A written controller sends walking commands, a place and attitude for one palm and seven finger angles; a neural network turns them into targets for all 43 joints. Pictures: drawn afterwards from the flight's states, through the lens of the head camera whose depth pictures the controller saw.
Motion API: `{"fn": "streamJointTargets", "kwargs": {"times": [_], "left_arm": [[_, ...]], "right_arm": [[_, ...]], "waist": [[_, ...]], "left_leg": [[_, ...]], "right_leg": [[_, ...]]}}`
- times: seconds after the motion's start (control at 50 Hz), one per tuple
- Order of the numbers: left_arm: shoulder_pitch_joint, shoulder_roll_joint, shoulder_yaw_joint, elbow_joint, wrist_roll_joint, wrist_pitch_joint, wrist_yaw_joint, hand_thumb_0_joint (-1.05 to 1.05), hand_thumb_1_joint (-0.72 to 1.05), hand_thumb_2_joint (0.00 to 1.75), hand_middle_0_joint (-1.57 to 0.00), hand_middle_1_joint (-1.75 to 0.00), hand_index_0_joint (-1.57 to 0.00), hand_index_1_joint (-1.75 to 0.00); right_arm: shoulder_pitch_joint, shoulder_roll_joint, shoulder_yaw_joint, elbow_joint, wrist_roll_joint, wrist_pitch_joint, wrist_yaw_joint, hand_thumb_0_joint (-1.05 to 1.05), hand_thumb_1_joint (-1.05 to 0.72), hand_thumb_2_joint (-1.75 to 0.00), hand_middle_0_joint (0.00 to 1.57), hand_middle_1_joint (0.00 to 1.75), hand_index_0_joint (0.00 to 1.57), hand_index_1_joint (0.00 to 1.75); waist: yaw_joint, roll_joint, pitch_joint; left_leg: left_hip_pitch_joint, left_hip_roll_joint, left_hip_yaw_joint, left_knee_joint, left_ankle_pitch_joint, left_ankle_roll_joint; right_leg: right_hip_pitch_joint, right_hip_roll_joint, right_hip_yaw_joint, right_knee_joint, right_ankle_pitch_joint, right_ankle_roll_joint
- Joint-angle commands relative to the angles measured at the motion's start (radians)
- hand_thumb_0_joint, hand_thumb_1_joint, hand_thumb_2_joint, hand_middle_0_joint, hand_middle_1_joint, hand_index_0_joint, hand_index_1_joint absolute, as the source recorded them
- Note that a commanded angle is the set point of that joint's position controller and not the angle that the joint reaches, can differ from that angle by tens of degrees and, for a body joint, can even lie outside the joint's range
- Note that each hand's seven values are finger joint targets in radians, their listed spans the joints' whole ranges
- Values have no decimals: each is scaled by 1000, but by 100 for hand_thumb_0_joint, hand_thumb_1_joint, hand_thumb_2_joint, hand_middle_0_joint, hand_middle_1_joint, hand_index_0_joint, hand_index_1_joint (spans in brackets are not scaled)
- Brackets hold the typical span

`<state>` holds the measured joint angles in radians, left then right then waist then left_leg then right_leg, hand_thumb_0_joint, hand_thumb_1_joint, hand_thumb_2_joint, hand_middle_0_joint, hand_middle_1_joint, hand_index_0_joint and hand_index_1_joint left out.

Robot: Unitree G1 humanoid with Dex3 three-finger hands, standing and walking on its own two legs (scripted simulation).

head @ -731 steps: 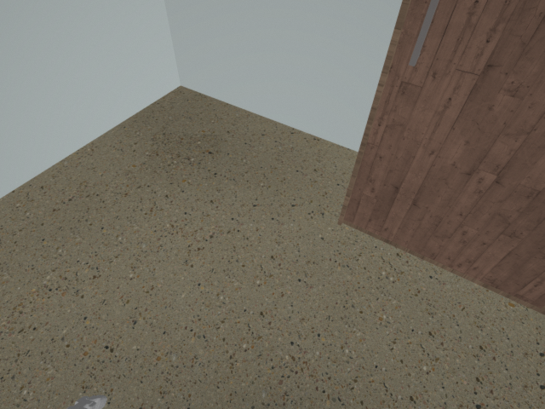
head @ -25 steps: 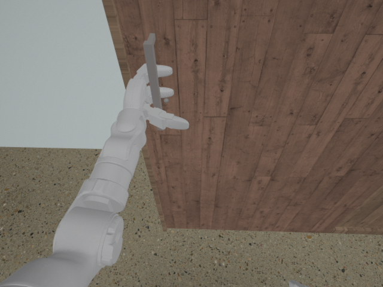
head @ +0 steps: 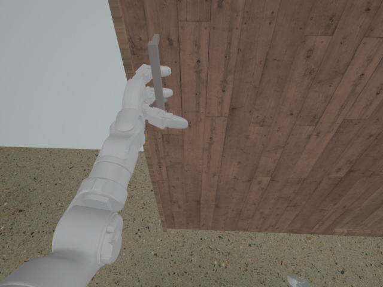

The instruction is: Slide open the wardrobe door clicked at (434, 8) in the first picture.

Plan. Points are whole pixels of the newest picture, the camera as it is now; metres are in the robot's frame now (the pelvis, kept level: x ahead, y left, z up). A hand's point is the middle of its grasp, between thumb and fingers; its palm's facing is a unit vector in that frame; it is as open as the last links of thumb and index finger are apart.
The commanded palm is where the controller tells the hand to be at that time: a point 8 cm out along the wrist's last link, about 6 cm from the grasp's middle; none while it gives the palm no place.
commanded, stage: grip the handle and tug to test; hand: left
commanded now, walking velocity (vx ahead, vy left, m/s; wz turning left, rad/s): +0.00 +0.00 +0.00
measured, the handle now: (160, 86) +0.51 +0.08 +0.17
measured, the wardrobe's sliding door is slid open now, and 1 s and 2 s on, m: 0.00 0.00 0.00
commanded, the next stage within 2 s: tug the door sideways, standing still in 1.34 s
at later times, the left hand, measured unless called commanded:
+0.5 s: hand (166, 99) +0.45 +0.06 +0.18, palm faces -0.06 -1.00 +0.00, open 7.3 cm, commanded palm +0.42 +0.11 +0.18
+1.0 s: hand (166, 99) +0.45 +0.06 +0.18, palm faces -0.05 -1.00 +0.00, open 5.4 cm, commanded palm +0.42 +0.11 +0.18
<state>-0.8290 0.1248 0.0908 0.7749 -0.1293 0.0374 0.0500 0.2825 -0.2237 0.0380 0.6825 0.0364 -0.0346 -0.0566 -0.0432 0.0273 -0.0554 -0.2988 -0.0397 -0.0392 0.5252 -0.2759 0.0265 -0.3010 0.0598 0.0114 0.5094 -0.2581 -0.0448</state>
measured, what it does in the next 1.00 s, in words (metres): stands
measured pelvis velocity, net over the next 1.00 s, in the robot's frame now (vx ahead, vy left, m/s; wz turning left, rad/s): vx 0.01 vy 0.00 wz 0.00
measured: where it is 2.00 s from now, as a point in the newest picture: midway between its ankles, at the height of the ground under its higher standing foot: outside the picture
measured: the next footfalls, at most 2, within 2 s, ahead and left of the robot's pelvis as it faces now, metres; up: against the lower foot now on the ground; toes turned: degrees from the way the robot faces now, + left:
none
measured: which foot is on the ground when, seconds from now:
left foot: down 0.00-1.00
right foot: down 0.00-1.00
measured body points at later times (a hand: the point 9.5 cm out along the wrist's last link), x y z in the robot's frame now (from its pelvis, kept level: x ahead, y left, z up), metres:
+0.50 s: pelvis +0.01 +0.01 +0.00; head +0.01 +0.00 +0.45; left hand +0.44 +0.12 +0.18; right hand +0.10 -0.23 -0.12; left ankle +0.00 +0.11 -0.74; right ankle +0.00 -0.09 -0.74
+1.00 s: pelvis +0.01 +0.00 +0.00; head +0.02 -0.01 +0.45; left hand +0.45 +0.12 +0.18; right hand +0.13 -0.24 -0.11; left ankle +0.00 +0.11 -0.74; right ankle +0.00 -0.09 -0.74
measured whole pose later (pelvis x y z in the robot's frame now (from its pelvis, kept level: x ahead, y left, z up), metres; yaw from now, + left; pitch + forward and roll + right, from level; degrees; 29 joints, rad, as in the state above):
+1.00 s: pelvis +0.01 +0.00 +0.00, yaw +0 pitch +3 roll +0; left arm -0.77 0.10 0.07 0.67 -0.13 0.08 0.06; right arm 0.28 -0.22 0.03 0.68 0.03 -0.01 -0.05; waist -0.03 0.03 -0.06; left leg -0.28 -0.04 -0.04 0.51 -0.29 0.03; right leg -0.28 0.06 0.01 0.50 -0.27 -0.04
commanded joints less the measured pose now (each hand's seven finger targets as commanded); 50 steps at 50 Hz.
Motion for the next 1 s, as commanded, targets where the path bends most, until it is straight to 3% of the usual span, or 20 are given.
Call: {"fn": "streamJointTargets", "kwargs": {"times": [0.0,0.06,0.12,0.16,0.22,0.26,0.28,0.34,0.36,0.44,0.46,0.5,0.54,0.62,0.68,0.72,0.82,0.9,0.96,0.98], "left_arm": [[-529,114,19,-244,-4,-87,-5,0,-27,40,-32,-123,-32,-123],[-540,81,-12,-227,-6,-91,-7,0,-13,46,-34,-125,-34,-125],[-567,48,-34,-250,-6,-86,2,0,1,52,-35,-127,-35,-127],[-528,82,-2,-240,0,-88,17,0,11,56,-36,-129,-36,-129],[-540,80,-7,-254,8,-88,18,0,25,62,-38,-131,-38,-131],[-507,44,-35,-281,6,-92,14,0,34,66,-39,-132,-39,-132],[-500,30,-41,-261,0,-83,12,0,39,68,-40,-133,-40,-133],[-525,68,-13,-274,0,-73,13,0,53,74,-41,-135,-41,-135],[-509,96,8,-267,4,-73,15,0,57,76,-42,-135,-42,-135],[-519,56,-25,-282,5,-64,9,0,76,84,-44,-138,-44,-138],[-488,57,-17,-271,1,-64,12,0,81,86,-44,-139,-44,-139],[-491,77,1,-293,0,-63,12,0,90,90,-45,-140,-45,-140],[-482,38,-32,-317,3,-62,9,0,90,90,-45,-140,-45,-140],[-454,71,-4,-328,-1,-52,7,0,90,90,-45,-140,-45,-140],[-435,80,3,-341,1,-45,8,0,90,90,-45,-140,-45,-140],[-468,44,-34,-362,5,-38,6,0,90,90,-45,-140,-45,-140],[-441,95,12,-338,3,-18,9,0,90,90,-45,-140,-45,-140],[-453,55,-20,-352,5,-17,11,0,90,90,-45,-140,-45,-140],[-397,98,20,-323,3,-12,9,0,90,90,-45,-140,-45,-140],[-398,70,-7,-341,2,-13,3,0,90,90,-45,-140,-45,-140]], "right_arm": [[-23,-111,-44,-126,5,-48,-3,0,-90,-90,20,30,20,30],[-9,-115,-49,-119,5,-51,-1,0,-90,-90,20,30,20,30],[-16,-110,-47,-117,5,-55,3,0,-90,-90,20,30,20,30],[-5,-117,-52,-113,1,-54,3,0,-90,-90,20,30,20,30],[-7,-112,-51,-107,0,-54,6,0,-90,-90,20,30,20,30],[-13,-113,-55,-118,1,-55,9,0,-90,-90,20,30,20,30],[-17,-111,-51,-115,3,-56,8,0,-90,-90,20,30,20,30],[-14,-111,-50,-111,2,-55,6,0,-90,-90,20,30,20,30],[-7,-117,-53,-110,-1,-50,4,0,-90,-90,20,30,20,30],[-19,-106,-46,-114,3,-48,5,0,-90,-90,20,30,20,30],[-17,-109,-51,-119,2,-48,5,0,-90,-90,20,30,20,30],[-16,-111,-51,-118,1,-47,5,0,-90,-90,20,30,20,30],[-20,-104,-51,-122,1,-50,10,0,-90,-90,20,30,20,30],[-21,-110,-54,-123,1,-44,9,0,-90,-90,20,30,20,30],[-31,-110,-51,-131,1,-36,7,0,-90,-90,20,30,20,30],[-33,-104,-51,-132,2,-34,8,0,-90,-90,20,30,20,30],[-33,-108,-49,-130,2,-22,2,0,-90,-90,20,30,20,30],[-38,-102,-49,-135,1,-21,2,0,-90,-90,20,30,20,30],[-37,-112,-49,-139,-2,-14,0,0,-90,-90,20,30,20,30],[-48,-106,-46,-145,1,-14,1,0,-90,-90,20,30,20,30]], "waist": [[-7,-55,-318],[-21,-86,-308],[-27,-58,-309],[-12,-85,-324],[-16,-79,-311],[-8,-80,-339],[-15,-90,-313],[-13,-67,-313],[-7,-103,-321],[-13,-53,-292],[-6,-86,-298],[-3,-69,-323],[-2,-48,-337],[1,-93,-330],[7,-77,-321],[-6,-54,-319],[2,-89,-312],[-1,-54,-320],[12,-112,-313],[7,-89,-314]], "left_leg": [[123,17,26,-34,214,16],[131,22,17,-30,229,14],[146,22,17,-27,235,12],[146,26,13,-28,263,11],[144,26,16,-28,257,10],[164,28,12,-26,285,8],[155,30,14,-28,276,9],[151,26,19,-28,270,11],[140,27,17,-30,279,12],[141,24,21,-34,264,9],[140,27,17,-33,271,10],[157,28,20,-29,303,8],[175,27,20,-25,327,5],[161,28,26,-26,334,8],[156,28,26,-32,340,9],[171,26,27,-27,340,9],[144,22,31,-32,324,12],[170,20,28,-24,348,13],[137,19,28,-33,326,16],[143,18,34,-35,325,17]], "right_leg": [[94,-41,-10,-50,281,16],[77,-38,-21,-47,277,17],[55,-36,-20,-43,279,16],[74,-35,-25,-39,285,14],[65,-35,-22,-39,291,14],[77,-34,-27,-34,301,12],[66,-32,-28,-37,298,14],[72,-33,-21,-42,305,14],[97,-36,-24,-42,313,15],[77,-35,-23,-45,304,12],[87,-35,-28,-45,300,13],[91,-34,-23,-40,331,11],[91,-33,-25,-34,350,10],[111,-32,-24,-37,373,14],[125,-35,-25,-37,382,12],[107,-35,-24,-39,379,13],[131,-37,-20,-46,391,16],[117,-37,-21,-42,399,14],[150,-40,-23,-46,391,16],[144,-41,-20,-46,401,17]]}}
